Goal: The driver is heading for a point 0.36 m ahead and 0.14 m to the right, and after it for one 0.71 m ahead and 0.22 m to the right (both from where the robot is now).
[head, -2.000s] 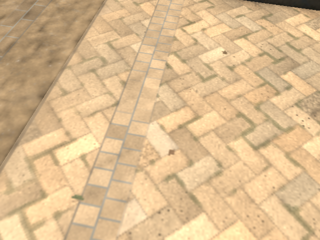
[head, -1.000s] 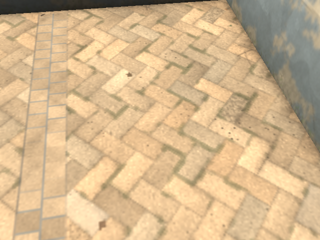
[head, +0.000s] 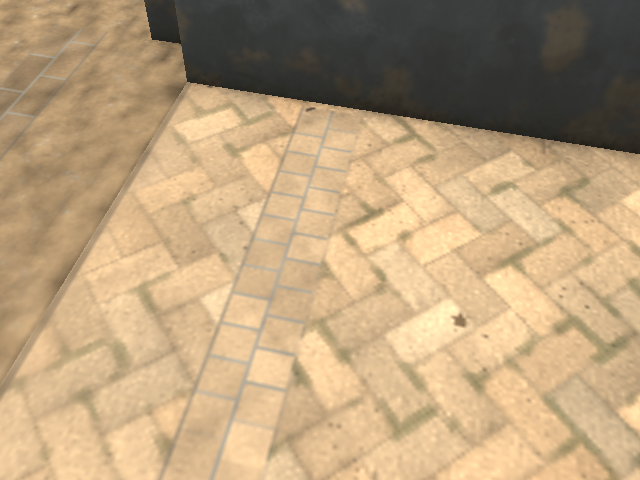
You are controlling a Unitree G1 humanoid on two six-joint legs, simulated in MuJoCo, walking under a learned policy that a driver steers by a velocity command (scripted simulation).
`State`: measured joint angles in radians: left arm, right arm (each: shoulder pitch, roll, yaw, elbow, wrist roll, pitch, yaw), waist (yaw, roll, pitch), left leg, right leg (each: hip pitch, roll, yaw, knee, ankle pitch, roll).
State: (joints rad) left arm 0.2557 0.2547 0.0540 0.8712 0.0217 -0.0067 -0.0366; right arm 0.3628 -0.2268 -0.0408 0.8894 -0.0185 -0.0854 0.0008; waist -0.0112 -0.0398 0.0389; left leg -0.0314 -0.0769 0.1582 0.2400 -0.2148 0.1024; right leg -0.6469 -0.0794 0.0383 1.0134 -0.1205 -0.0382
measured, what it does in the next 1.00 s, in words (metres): walks ahead, turning right: right foot, then left foot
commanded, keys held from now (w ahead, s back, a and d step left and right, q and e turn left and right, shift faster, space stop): w+e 0.26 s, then e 0.62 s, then no key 0.12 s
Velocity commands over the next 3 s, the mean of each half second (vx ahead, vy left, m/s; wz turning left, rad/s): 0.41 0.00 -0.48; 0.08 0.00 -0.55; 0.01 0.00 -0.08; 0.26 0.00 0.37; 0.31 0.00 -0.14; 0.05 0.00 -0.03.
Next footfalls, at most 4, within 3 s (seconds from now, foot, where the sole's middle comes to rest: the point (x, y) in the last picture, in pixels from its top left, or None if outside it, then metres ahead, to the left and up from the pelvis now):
0.26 right None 0.28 -0.10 -0.78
0.78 left None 0.49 0.00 -0.78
1.22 right None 0.31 -0.14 -0.78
1.74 left None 0.44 0.05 -0.78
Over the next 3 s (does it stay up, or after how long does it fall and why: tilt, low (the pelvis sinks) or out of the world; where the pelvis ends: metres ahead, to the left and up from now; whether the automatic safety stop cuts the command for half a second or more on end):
stays up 0.74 -0.15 0.00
